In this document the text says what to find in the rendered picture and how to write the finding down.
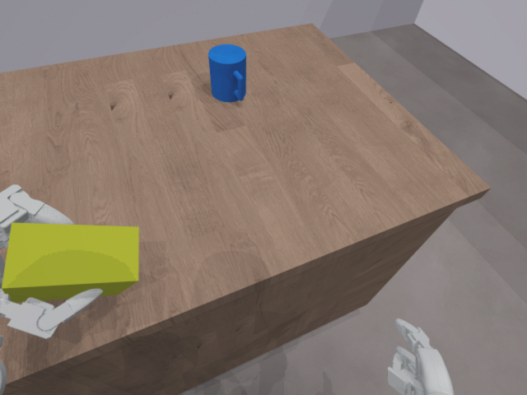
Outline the robot right hand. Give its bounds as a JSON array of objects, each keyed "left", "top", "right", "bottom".
[{"left": 388, "top": 318, "right": 454, "bottom": 395}]

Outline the robot left hand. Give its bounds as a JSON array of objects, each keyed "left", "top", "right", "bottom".
[{"left": 0, "top": 184, "right": 103, "bottom": 339}]

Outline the table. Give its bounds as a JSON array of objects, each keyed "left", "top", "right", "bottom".
[{"left": 0, "top": 23, "right": 491, "bottom": 395}]

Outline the sponge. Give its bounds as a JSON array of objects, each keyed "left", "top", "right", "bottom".
[{"left": 2, "top": 223, "right": 139, "bottom": 303}]

